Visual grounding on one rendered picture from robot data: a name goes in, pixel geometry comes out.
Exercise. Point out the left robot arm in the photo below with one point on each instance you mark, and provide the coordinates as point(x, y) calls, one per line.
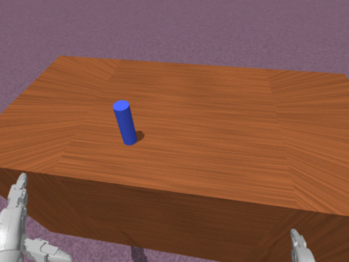
point(11, 256)

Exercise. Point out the left robot hand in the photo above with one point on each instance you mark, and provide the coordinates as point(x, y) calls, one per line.
point(12, 229)

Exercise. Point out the can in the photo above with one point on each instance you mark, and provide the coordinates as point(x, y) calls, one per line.
point(125, 122)

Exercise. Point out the right robot hand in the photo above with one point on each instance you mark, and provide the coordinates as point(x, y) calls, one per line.
point(300, 253)

